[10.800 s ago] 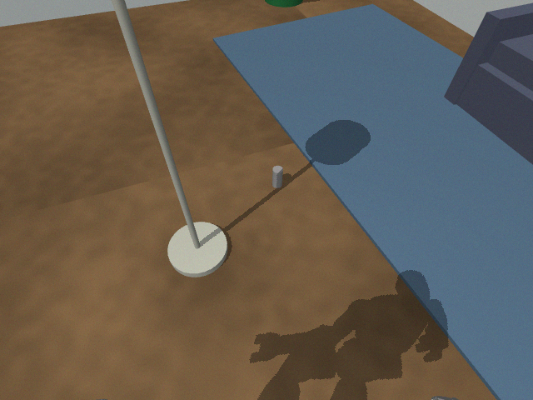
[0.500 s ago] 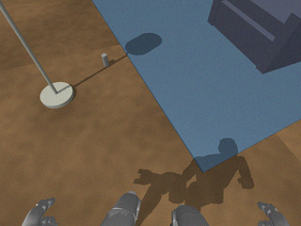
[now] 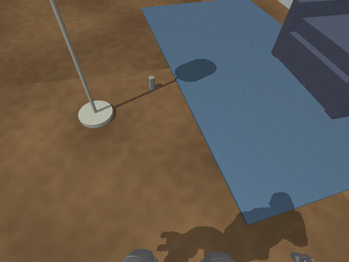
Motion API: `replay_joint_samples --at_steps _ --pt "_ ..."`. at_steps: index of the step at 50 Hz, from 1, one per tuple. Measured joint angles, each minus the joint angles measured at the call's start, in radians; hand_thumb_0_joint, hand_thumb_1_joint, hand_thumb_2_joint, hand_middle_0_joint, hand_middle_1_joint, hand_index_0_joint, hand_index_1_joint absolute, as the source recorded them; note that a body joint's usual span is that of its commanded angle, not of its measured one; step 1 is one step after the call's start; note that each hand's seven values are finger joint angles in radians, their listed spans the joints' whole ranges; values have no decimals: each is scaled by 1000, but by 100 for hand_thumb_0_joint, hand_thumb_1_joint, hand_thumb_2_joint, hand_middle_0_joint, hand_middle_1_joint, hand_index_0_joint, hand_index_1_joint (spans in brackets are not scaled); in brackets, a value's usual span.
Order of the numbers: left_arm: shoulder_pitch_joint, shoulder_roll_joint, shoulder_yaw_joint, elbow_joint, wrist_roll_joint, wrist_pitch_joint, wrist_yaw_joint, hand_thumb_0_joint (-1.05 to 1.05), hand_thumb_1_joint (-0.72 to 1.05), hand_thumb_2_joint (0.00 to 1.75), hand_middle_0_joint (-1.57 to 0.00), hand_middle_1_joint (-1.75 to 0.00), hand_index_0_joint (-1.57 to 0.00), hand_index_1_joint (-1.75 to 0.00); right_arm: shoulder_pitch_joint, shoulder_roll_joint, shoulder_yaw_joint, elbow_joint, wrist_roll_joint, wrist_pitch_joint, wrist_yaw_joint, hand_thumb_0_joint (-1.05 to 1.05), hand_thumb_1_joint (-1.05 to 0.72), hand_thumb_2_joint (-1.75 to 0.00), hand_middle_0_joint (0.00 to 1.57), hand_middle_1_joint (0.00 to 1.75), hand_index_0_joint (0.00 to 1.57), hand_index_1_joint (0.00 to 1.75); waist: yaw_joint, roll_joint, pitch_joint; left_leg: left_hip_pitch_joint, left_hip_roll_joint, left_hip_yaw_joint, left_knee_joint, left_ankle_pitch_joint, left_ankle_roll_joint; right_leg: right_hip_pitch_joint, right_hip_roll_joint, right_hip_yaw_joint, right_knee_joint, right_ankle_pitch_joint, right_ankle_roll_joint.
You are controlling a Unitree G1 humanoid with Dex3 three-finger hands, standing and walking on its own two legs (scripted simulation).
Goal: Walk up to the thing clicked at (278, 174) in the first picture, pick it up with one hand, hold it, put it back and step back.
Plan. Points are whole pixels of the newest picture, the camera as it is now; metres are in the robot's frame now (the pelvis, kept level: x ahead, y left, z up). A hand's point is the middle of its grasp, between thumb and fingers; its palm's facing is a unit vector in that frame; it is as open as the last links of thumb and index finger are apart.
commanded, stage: walk up
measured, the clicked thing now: (151, 83) +1.49 +0.20 -0.69
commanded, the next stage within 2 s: stand in 0.74 s
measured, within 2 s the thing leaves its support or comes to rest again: neither
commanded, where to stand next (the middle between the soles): +0.09 -0.04 m, yaw +0 degrees
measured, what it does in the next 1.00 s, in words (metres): stands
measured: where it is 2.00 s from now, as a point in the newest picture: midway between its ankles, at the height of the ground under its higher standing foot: outside the picture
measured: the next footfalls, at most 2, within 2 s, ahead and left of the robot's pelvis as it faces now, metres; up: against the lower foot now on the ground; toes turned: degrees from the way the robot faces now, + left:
none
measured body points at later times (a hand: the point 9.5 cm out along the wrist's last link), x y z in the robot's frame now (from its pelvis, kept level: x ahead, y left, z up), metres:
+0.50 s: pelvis +0.03 +0.00 +0.02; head +0.04 +0.01 +0.47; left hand +0.11 +0.31 -0.10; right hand +0.13 -0.30 -0.10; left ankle +0.04 +0.12 -0.71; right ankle +0.03 -0.15 -0.71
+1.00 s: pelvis +0.03 -0.01 +0.03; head +0.04 -0.01 +0.48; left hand +0.08 +0.29 -0.10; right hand +0.14 -0.31 -0.10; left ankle +0.04 +0.12 -0.71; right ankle +0.03 -0.15 -0.71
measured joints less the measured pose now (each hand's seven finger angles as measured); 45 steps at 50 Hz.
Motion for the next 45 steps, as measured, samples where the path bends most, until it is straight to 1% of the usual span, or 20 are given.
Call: replay_joint_samples --at_steps 1,2,3,4,5,7,9,17,26,37,39,45 --pt "-4 -8 -4 6 5 -3 1 1 91 89 -20 -30 -20 -30 -8 0 0 9 3 8 -1 1 -90 -89 21 31 21 30 0 12 -3 -3 5 -13 8 -7 -1 6 6 -11 -6 14 13" --pt "-7 -14 -9 11 9 -6 0 1 91 89 -20 -30 -20 -30 -14 3 -1 19 5 14 -1 1 -90 -89 21 31 21 30 2 14 -9 -6 0 -22 19 -47 4 6 5 -16 -7 12 19" --pt "-11 -20 -15 15 11 -7 -2 1 91 89 -20 -30 -20 -30 -19 5 -1 30 7 17 -1 1 -90 -89 21 31 20 30 5 10 -13 -5 -6 -22 23 -86 6 8 -1 -17 -7 7 19" --pt "-18 -27 -20 20 10 -6 -3 1 91 89 -20 -30 -20 -30 -22 4 -2 40 8 16 1 1 -90 -89 21 31 20 30 7 9 -15 2 -8 -16 15 -98 8 13 -9 -20 -9 3 20" --pt "-27 -35 -26 25 9 -6 -4 1 91 89 -20 -30 -20 -30 -23 1 -4 49 9 13 3 1 -90 -89 21 30 20 30 7 9 -16 10 -9 -12 -5 -70 9 19 -16 -24 -13 2 23" --pt "-43 -49 -36 35 7 -7 -4 1 91 89 -20 -30 -20 -30 -26 -3 -7 71 8 6 4 1 -90 -89 21 30 20 30 8 9 -17 33 -12 -5 -58 37 1 31 -27 -26 -22 4 36" --pt "-57 -59 -43 50 0 -6 -6 1 91 89 -20 -30 -20 -30 -31 -1 -5 94 4 3 6 1 -90 -89 21 30 20 30 7 9 -25 47 -13 -6 -81 42 -2 45 -29 -27 -46 11 42" --pt "-139 -48 -47 99 -18 -16 -2 1 91 89 -20 -30 -20 -30 -71 29 24 162 5 -5 8 1 -90 -89 21 30 20 30 -3 -9 -24 89 -1 -29 -171 69 -6 111 -15 -55 -177 64 43" --pt "-202 -39 -45 153 -21 -12 3 1 91 89 -20 -30 -20 -30 -128 32 25 205 8 -1 1 1 -90 -89 21 30 20 30 -5 -8 -25 137 -1 -40 -258 107 -9 164 -15 -68 -264 99 44" --pt "-201 -48 -36 202 -11 -10 2 1 91 89 -20 -30 -20 -30 -160 27 22 231 6 7 5 0 -90 -89 21 30 20 30 -2 7 -31 171 1 -53 -320 136 -15 200 -12 -83 -318 120 41" --pt "-193 -50 -37 207 -12 -11 5 1 91 89 -20 -30 -20 -30 -164 30 20 235 5 12 6 0 -90 -89 21 30 20 30 4 7 -28 182 4 -47 -333 142 -18 204 -10 -77 -325 124 39" --pt "-177 -58 -40 223 -13 -12 10 1 91 89 -20 -30 -20 -30 -175 40 15 235 5 20 9 0 -90 -89 21 30 20 30 6 7 -16 200 16 -35 -369 160 -24 212 1 -64 -354 144 34"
